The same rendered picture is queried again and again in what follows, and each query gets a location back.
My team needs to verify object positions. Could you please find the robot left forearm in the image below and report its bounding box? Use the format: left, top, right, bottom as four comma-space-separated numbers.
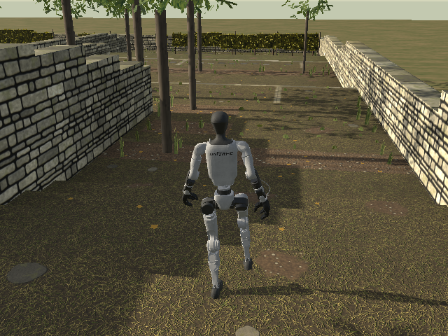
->
183, 169, 195, 195

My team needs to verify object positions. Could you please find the robot left upper arm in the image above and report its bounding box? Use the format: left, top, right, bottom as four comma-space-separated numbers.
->
188, 142, 207, 180

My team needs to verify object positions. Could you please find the robot right foot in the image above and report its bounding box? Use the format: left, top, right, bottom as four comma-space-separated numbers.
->
243, 258, 253, 270

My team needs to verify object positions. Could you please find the robot left thigh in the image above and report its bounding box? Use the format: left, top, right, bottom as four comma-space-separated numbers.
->
201, 197, 220, 253

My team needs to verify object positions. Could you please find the robot right upper arm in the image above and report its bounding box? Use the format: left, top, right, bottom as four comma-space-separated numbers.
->
236, 141, 257, 180

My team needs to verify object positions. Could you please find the robot right forearm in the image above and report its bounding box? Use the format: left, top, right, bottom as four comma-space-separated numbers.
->
251, 169, 267, 202

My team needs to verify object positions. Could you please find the robot left hand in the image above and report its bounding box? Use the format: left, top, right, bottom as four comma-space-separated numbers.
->
182, 192, 198, 207

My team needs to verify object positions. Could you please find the robot right hand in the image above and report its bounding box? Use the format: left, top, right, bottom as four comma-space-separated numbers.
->
254, 199, 270, 220

